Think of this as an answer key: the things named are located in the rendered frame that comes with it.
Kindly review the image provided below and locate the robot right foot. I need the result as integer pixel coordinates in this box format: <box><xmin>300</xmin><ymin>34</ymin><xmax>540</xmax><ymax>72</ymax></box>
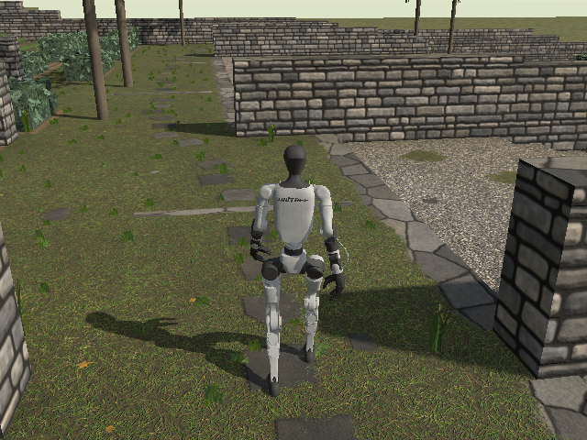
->
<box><xmin>304</xmin><ymin>342</ymin><xmax>316</xmax><ymax>363</ymax></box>

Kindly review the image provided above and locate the robot right upper arm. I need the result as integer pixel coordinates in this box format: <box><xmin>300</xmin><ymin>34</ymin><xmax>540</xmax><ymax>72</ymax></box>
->
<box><xmin>314</xmin><ymin>184</ymin><xmax>333</xmax><ymax>237</ymax></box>

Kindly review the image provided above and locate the robot right forearm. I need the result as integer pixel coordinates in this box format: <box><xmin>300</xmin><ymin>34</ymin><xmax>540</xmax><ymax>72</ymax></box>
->
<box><xmin>324</xmin><ymin>224</ymin><xmax>343</xmax><ymax>274</ymax></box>

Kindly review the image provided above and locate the robot right hand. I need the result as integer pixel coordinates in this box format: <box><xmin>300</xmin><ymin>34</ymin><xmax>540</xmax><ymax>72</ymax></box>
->
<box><xmin>323</xmin><ymin>272</ymin><xmax>345</xmax><ymax>301</ymax></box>

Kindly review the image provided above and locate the robot left hand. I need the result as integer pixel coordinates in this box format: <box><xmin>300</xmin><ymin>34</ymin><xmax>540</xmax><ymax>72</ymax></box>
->
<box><xmin>250</xmin><ymin>245</ymin><xmax>271</xmax><ymax>262</ymax></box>

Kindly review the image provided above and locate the robot left upper arm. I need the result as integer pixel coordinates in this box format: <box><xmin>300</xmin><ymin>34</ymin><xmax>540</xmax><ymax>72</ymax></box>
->
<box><xmin>253</xmin><ymin>183</ymin><xmax>276</xmax><ymax>232</ymax></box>

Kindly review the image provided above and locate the right robot thigh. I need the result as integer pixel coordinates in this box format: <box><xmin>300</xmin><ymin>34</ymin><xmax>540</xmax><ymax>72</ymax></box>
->
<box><xmin>304</xmin><ymin>255</ymin><xmax>324</xmax><ymax>312</ymax></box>

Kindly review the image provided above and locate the robot left forearm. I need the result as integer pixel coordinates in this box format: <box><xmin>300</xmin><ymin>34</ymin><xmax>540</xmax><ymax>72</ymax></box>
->
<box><xmin>250</xmin><ymin>218</ymin><xmax>263</xmax><ymax>249</ymax></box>

